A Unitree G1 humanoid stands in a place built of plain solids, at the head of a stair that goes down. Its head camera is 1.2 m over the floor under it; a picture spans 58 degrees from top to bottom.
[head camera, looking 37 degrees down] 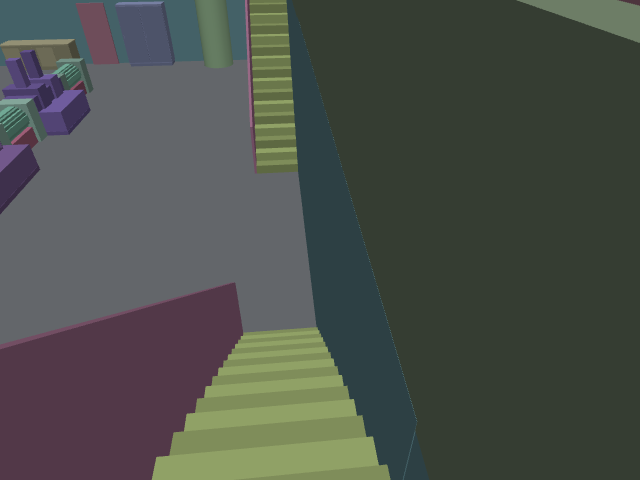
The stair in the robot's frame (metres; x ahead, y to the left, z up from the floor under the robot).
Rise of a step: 0.19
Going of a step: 0.22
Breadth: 1.00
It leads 6 degrees to the left of straight ahead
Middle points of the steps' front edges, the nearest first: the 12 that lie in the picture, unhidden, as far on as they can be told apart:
1.03 0.25 -0.77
1.25 0.27 -0.96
1.47 0.29 -1.15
1.70 0.31 -1.35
1.92 0.33 -1.54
2.14 0.35 -1.73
2.36 0.38 -1.92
2.59 0.40 -2.11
2.81 0.42 -2.31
3.03 0.44 -2.50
3.26 0.46 -2.69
3.48 0.49 -2.88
